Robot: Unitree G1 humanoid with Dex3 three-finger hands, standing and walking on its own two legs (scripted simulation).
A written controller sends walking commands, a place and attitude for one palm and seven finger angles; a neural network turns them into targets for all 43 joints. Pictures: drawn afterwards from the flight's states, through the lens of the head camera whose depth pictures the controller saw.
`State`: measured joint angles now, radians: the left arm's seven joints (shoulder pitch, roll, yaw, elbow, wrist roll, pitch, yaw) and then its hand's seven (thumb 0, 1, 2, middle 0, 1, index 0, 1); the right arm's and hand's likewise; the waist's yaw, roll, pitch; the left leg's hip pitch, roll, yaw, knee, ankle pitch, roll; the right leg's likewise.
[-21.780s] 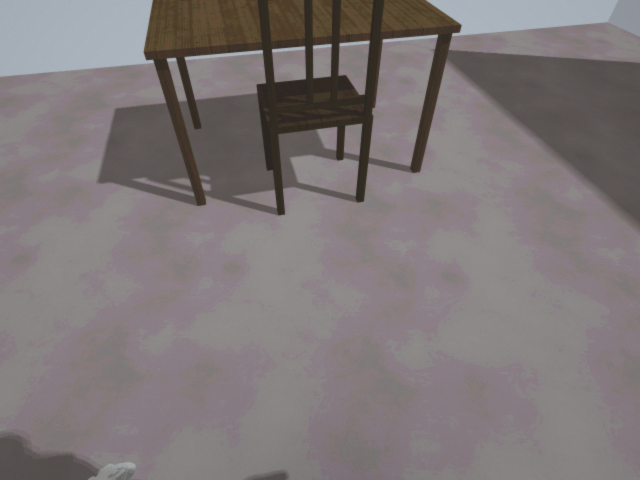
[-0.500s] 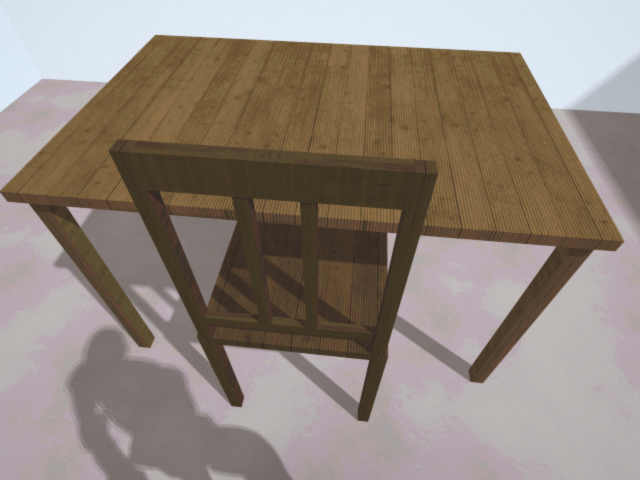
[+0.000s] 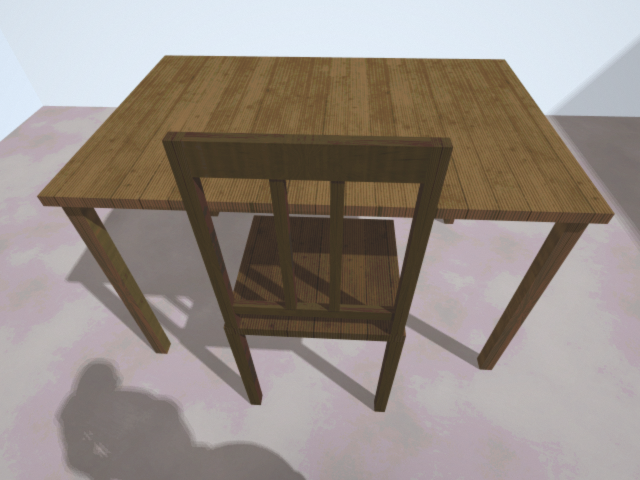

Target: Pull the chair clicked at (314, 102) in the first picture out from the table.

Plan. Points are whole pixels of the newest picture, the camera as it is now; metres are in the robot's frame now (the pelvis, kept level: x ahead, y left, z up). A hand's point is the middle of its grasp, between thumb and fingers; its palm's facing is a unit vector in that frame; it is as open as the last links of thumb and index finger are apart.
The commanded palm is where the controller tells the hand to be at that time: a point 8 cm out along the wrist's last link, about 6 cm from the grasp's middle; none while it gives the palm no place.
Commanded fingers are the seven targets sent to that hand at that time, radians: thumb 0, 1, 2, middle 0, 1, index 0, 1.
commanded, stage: come to a stop and stand still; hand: left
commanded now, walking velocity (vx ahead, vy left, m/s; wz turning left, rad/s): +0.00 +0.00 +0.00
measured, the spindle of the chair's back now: (285, 251) +0.52 +0.10 -0.05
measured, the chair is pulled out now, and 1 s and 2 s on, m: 0.00 0.00 0.00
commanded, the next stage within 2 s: look again from close up in 0.98 s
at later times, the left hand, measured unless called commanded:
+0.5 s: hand out of the picture -0.02 +0.16 -0.17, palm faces +0.03 -0.99 -0.12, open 7.4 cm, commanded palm none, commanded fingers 0.00 0.90 0.90 -0.20 -0.30 -0.20 -0.30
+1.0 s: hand out of the picture +0.02 +0.18 -0.17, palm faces +0.02 -0.99 -0.16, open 7.4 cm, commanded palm none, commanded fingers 0.00 0.90 0.90 -0.20 -0.30 -0.20 -0.30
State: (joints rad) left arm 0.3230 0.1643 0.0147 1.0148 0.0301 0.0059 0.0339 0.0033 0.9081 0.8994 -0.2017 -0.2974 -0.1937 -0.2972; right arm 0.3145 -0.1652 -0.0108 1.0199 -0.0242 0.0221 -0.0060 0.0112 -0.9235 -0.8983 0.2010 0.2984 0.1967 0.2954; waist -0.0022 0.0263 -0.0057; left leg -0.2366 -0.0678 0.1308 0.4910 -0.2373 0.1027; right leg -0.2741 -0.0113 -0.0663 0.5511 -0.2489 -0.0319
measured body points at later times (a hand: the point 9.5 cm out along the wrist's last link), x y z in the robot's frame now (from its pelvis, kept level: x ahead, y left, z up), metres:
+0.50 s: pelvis +0.01 +0.02 +0.01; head +0.02 +0.02 +0.46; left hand -0.02 +0.21 -0.16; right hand +0.01 -0.20 -0.15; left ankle +0.03 +0.05 -0.73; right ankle +0.03 -0.10 -0.73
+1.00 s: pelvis +0.04 +0.03 +0.01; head +0.04 +0.03 +0.46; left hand +0.02 +0.23 -0.16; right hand +0.02 -0.18 -0.16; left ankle +0.03 +0.05 -0.73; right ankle +0.03 -0.10 -0.73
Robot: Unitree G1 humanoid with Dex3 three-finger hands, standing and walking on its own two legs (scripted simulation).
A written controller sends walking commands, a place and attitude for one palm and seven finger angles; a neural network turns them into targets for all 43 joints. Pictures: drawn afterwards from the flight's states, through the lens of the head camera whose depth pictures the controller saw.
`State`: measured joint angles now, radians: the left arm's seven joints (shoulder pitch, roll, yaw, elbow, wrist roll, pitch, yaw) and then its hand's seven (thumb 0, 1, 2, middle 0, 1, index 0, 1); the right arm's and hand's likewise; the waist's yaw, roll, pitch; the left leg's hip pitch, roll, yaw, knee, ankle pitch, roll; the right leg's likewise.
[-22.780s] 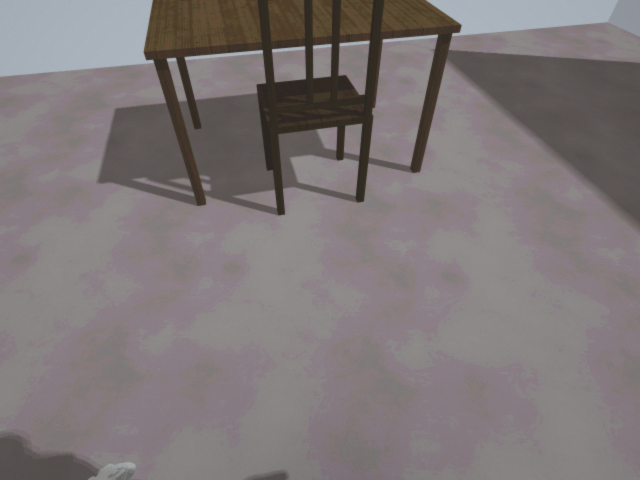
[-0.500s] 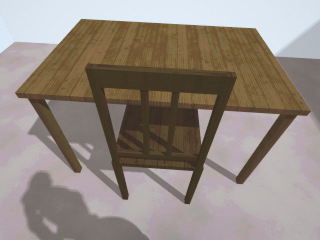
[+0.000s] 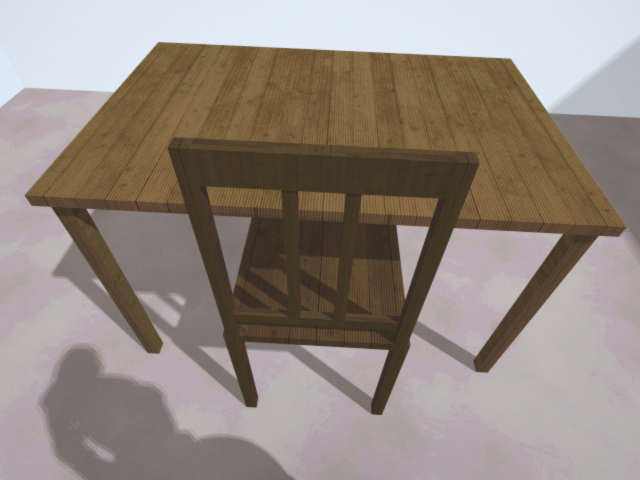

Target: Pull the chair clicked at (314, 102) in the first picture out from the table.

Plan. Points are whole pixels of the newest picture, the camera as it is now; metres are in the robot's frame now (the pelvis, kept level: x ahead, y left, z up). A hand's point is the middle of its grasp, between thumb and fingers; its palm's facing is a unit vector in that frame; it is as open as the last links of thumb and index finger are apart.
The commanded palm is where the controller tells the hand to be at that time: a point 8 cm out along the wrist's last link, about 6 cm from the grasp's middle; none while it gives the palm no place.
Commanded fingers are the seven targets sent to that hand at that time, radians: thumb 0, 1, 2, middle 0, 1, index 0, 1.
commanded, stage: look again from close up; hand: left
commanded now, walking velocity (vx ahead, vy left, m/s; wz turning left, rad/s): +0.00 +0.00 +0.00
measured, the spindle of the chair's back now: (292, 261) +0.48 +0.08 -0.06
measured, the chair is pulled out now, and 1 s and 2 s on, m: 0.00 0.00 0.00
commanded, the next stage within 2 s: none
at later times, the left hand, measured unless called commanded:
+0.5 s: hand out of the picture -0.02 +0.14 -0.18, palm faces +0.03 -0.99 -0.15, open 7.4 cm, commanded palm none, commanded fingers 0.00 0.90 0.90 -0.20 -0.30 -0.20 -0.30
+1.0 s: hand out of the picture -0.03 +0.12 -0.17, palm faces +0.04 -0.99 -0.14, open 7.4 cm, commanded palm none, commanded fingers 0.00 0.90 0.90 -0.20 -0.30 -0.20 -0.30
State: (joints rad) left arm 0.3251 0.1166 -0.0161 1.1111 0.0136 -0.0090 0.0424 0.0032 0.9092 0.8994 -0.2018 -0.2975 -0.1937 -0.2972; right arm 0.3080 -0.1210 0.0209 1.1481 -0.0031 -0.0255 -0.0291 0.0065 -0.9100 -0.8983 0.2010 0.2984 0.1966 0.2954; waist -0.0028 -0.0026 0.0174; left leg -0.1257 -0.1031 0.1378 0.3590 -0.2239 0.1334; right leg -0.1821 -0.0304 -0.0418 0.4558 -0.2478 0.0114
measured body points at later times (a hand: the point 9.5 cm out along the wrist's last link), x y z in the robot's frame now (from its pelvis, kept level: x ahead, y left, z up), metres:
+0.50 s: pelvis +0.00 +0.00 +0.00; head +0.00 +0.00 +0.45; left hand -0.02 +0.20 -0.16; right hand -0.02 -0.21 -0.16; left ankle -0.01 +0.02 -0.74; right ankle +0.00 -0.13 -0.74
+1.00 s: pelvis +0.01 -0.02 +0.00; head +0.00 -0.02 +0.45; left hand -0.03 +0.18 -0.16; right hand -0.02 -0.22 -0.16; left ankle -0.01 +0.02 -0.74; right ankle +0.00 -0.13 -0.74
